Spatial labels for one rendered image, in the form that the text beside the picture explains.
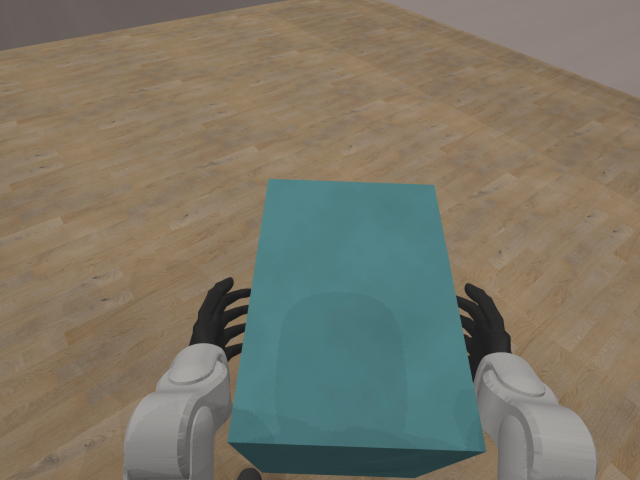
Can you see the carton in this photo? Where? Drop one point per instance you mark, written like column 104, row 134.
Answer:
column 353, row 361

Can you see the left robot forearm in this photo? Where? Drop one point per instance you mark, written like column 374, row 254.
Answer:
column 170, row 434

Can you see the left robot hand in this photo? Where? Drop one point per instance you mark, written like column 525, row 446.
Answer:
column 212, row 319

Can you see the right robot forearm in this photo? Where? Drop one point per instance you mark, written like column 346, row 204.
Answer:
column 536, row 438

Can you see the right robot hand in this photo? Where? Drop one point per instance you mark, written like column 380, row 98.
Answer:
column 487, row 329

